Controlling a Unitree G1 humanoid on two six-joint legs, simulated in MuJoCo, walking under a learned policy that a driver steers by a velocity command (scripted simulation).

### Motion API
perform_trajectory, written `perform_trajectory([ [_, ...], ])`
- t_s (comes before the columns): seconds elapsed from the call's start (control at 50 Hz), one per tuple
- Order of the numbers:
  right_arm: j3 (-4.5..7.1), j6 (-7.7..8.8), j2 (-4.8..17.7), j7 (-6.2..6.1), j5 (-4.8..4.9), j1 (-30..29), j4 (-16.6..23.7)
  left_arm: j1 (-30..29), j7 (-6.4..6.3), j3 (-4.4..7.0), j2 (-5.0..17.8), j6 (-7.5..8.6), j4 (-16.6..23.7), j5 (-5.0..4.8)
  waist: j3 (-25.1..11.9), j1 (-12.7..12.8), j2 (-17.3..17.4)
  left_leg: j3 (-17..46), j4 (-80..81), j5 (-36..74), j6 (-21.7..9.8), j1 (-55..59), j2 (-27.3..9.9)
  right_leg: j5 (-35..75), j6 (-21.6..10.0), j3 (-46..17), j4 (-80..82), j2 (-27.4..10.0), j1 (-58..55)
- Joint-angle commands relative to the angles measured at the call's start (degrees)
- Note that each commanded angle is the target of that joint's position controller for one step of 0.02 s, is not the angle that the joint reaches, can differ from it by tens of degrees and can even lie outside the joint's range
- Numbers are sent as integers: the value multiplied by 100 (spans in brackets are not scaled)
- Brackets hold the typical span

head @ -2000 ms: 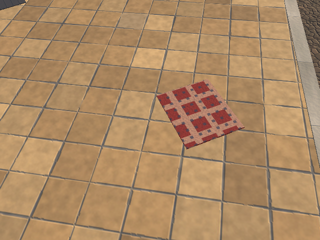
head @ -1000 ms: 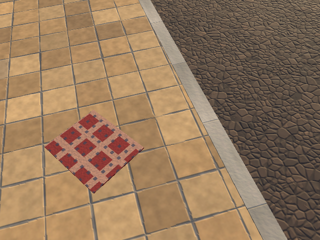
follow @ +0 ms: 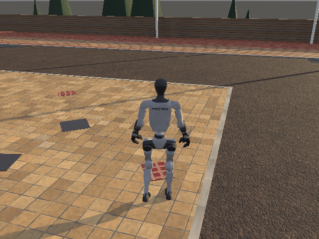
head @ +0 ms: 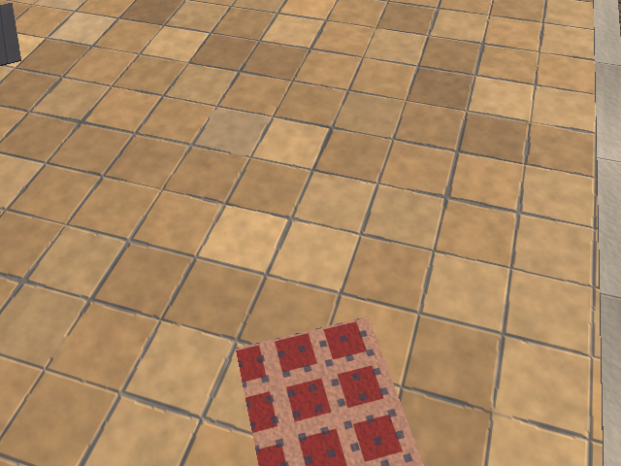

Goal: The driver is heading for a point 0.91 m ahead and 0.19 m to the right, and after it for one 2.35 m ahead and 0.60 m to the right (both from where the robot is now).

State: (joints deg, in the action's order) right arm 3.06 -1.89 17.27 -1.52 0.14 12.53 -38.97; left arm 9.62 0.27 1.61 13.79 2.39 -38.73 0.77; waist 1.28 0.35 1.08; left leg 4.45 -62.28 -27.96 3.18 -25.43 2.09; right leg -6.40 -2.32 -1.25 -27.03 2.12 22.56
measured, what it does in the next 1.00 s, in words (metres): walks ahead, turning right: left foot, then right foot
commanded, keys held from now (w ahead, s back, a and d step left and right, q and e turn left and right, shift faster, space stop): w+e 0.66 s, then w+q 0.18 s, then q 0.16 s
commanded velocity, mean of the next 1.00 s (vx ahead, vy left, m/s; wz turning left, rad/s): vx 0.42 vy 0.00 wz -0.25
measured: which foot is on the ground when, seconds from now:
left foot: up 0.00-0.16, down 0.18-0.62, up 0.64-1.00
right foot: down 0.00-0.20, up 0.22-0.60, down 0.62-1.00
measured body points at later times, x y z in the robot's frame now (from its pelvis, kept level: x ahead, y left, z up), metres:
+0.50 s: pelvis +0.14 -0.02 +0.00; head +0.16 -0.02 +0.45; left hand +0.39 +0.17 -0.09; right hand +0.09 -0.30 -0.11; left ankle +0.04 +0.14 -0.73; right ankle +0.25 -0.20 -0.68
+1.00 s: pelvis +0.37 -0.16 +0.01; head +0.40 -0.16 +0.46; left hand +0.55 +0.07 -0.11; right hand +0.44 -0.45 -0.10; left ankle +0.61 -0.07 -0.68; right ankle +0.29 -0.20 -0.73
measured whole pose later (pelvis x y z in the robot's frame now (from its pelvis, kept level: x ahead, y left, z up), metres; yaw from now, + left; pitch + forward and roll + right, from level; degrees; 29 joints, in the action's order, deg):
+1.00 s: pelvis +0.37 -0.16 +0.01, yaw -18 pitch +1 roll -2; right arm 2.5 4.1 16.0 0.9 0.5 11.0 -41.9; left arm 15.2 0.6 2.1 14.8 4.6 -44.4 0.9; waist 1.5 2.1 2.6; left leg 2.2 -40.3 6.8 0.8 -39.6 -5.6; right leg -13.9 -4.4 4.2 -14.5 5.5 1.5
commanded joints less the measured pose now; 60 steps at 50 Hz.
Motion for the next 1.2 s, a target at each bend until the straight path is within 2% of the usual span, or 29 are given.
perform_trajectory([
  [0.02,65,192,277,16,-47,284,305,-37,-59,272,975,5,338,-73,-464,-86,-1021,-373,1035,101,-32,130,-131,-1608,-885,-1690,1565,-1024,-515],
  [0.1,65,430,315,58,16,146,275,224,-75,350,1126,-38,271,-195,-547,-61,-1083,-331,2649,508,-272,815,-88,-1963,-1074,-2039,1592,-1174,-605],
  [0.16,102,550,301,96,5,485,90,206,-105,344,1060,-137,283,-261,-446,-365,-846,-476,3915,1476,-543,1937,-53,-2524,-769,-1998,1370,-855,71],
  [0.18,138,581,405,72,-25,855,21,87,-99,296,884,-122,351,-250,-529,-557,-682,-218,3975,1295,-683,2710,-455,-2638,-493,-1860,974,-657,765],
  [0.2,221,597,739,16,-127,1455,-75,-260,-70,178,444,-64,552,-241,-538,-835,97,931,4493,106,-1038,3376,-1483,-2588,-68,-1194,-347,-96,1852],
  [0.22,365,596,1183,59,-171,1381,-126,-346,-49,184,421,36,752,-306,-84,-713,1241,2584,5217,-1244,-1551,3003,-2464,-2273,4,-377,-1744,226,2765],
  [0.24,315,673,938,32,-157,1025,-51,-197,-25,281,762,110,699,-279,243,-497,978,2705,5283,-1244,-1692,2745,-2556,-1947,-11,-765,-2565,-159,2962],
  [0.28,210,752,505,-3,-6,610,30,243,39,346,865,98,429,-230,244,-235,750,1749,5258,-153,-1347,2994,-2138,-1270,73,-785,-3077,-282,3161],
  [0.34,179,777,437,19,-79,627,-47,64,115,304,659,60,444,-175,281,-299,485,533,5342,1599,-1196,2708,-1817,-421,301,-530,-3376,-426,2921],
  [0.42,223,722,624,31,-74,685,-200,-465,214,194,452,4,665,-196,437,-460,514,-497,5376,2339,-1130,2198,-1586,336,448,-83,-2456,-598,2275],
  [0.52,325,645,977,67,89,904,-434,-1018,386,149,464,5,953,-230,620,-568,460,-964,5214,2702,-1027,2395,-1820,84,82,373,-1308,-567,1602],
  [0.56,372,598,1125,73,131,849,-468,-844,406,235,649,-9,989,-210,389,-330,558,-1191,4599,4533,-922,2629,-1883,-387,-189,628,-1094,-296,1022],
  [0.6,372,547,1165,35,149,811,-450,578,331,512,1109,-55,636,-205,-550,505,477,-1592,2626,6313,-681,2285,-1630,-246,-556,888,-731,274,-1068],
  [0.62,291,600,981,17,62,895,-336,1506,212,696,1492,-120,428,-238,-1079,942,52,-1569,1016,5139,-433,922,-1448,-56,-814,124,-752,-43,-2849],
  [0.64,-7,731,65,85,-157,1460,66,1417,149,777,2277,-91,452,-248,-1811,236,-1837,-1165,-1263,-330,-47,-1435,-337,-1380,-1910,-3425,1,-1791,-4564],
  [0.66,54,935,550,129,37,884,79,1650,163,637,1797,-7,606,-228,-2654,717,-1118,193,-1923,-513,-134,-1806,-211,-2165,-2073,-4837,955,-2141,-4719],
  [0.68,140,986,844,155,279,411,169,1477,187,514,1402,64,418,-156,-1717,734,-815,111,-1907,51,-253,-2264,-493,-1668,-1707,-3870,1038,-2058,-4157],
  [0.72,98,989,725,72,109,307,82,681,175,385,1046,122,451,-147,-796,262,-283,-29,-1096,866,-350,-1758,-1000,-344,-1354,-2438,961,-1649,-2411],
  [0.78,113,728,585,113,100,768,-158,282,172,301,830,248,377,-21,-588,-155,-496,-26,-683,1327,-313,-930,-1196,590,-1362,-1536,1431,-1410,-1276],
  [0.86,72,568,401,79,41,333,-84,398,133,305,888,384,18,-7,-4,-108,-341,-17,206,2244,-145,-1393,-1154,1483,-1224,-613,1783,-1307,-1046],
  [0.92,19,655,237,160,17,16,-54,260,48,278,897,355,-97,27,73,-7,-341,-215,1611,3334,-191,-882,-843,2596,-862,303,1645,-972,-990],
  [0.98,-24,696,111,292,45,-425,114,448,-32,280,1001,291,-288,9,36,236,-326,-391,2428,3927,-260,-635,-634,2785,-751,470,1553,-1149,-1365],
  [1.06,91,675,371,484,0,-442,392,350,-149,359,1167,28,-375,-107,-91,154,-460,-513,2829,2797,-506,-899,-448,3515,-676,429,697,-1485,-2356],
  [1.1,219,663,596,514,-32,211,340,202,-242,388,1200,-101,-312,-157,-446,-192,-500,-730,3085,2364,-713,-164,-122,4269,-510,497,-412,-1390,-2407],
  [1.12,338,676,832,453,-36,785,232,189,-269,356,1118,-134,-262,-147,-775,-484,-228,-666,3617,3258,-902,716,6,3869,-240,724,-1540,-1041,-2131],
  [1.14,450,647,1369,340,-90,1087,326,534,-259,254,870,-87,-101,51,-1433,-414,771,893,3327,5863,-1468,2340,-1148,1298,140,852,-3412,-458,-775],
  [1.16,409,635,1567,300,-168,870,486,1153,-127,87,448,-24,-35,152,-2259,78,1560,3340,3465,6820,-2733,3921,-2471,-3409,451,139,-5179,623,1154],
  [1.18,339,555,1089,287,-107,823,637,850,-31,186,1012,-4,-174,22,-2661,-348,606,3099,3731,5490,-2564,3765,-2203,-3049,383,-690,-5501,231,1247],
  [1.2,277,492,895,256,-50,409,719,372,-17,208,1063,-41,-10,-127,-1929,-298,320,2475,3901,4507,-2286,3095,-1954,-2568,348,-594,-5351,23,1539],
])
